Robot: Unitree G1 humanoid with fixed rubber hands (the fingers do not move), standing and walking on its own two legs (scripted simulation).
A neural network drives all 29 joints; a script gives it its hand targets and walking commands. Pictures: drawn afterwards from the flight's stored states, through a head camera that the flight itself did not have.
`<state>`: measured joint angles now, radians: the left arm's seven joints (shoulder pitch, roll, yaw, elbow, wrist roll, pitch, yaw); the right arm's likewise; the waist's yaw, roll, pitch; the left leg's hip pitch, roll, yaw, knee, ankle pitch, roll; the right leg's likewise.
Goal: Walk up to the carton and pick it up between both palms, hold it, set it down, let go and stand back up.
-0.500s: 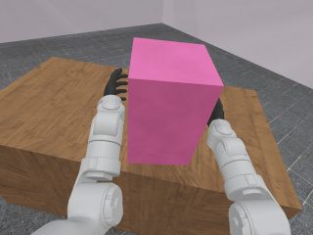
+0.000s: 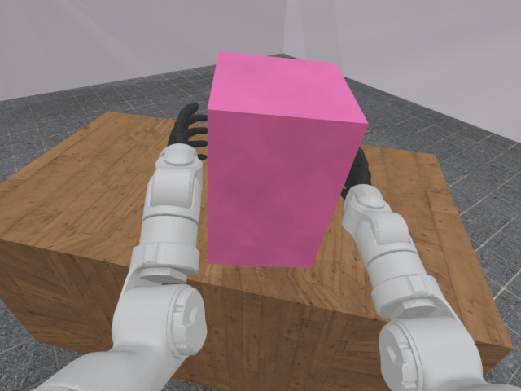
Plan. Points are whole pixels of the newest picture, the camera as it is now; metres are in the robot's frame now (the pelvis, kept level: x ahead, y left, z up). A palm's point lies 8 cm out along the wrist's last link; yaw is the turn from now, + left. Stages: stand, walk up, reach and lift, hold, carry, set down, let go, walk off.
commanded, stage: reach and lift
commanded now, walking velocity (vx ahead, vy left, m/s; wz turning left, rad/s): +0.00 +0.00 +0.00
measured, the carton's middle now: (269, 168) +0.41 +0.01 +0.18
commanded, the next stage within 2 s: hold in 0.54 s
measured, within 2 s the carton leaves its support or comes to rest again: neither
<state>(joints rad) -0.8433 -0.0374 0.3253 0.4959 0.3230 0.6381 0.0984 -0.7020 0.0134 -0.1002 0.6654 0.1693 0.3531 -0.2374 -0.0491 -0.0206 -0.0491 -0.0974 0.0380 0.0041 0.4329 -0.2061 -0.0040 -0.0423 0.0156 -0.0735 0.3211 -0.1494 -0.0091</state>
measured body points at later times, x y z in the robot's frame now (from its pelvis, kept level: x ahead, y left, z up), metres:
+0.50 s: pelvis +0.00 +0.00 +0.00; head -0.09 +0.04 +0.44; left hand +0.39 +0.14 +0.25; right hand +0.37 -0.14 +0.20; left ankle +0.03 +0.12 -0.74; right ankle +0.03 -0.11 -0.74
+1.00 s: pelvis +0.01 +0.00 +0.00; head -0.08 +0.04 +0.44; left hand +0.40 +0.15 +0.26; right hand +0.38 -0.13 +0.22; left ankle +0.03 +0.12 -0.74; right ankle +0.03 -0.11 -0.74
